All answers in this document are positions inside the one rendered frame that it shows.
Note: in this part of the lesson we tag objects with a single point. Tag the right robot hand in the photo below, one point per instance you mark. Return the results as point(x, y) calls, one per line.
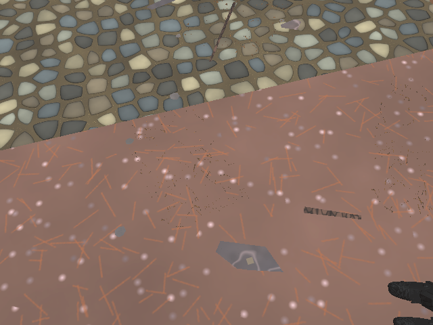
point(416, 292)

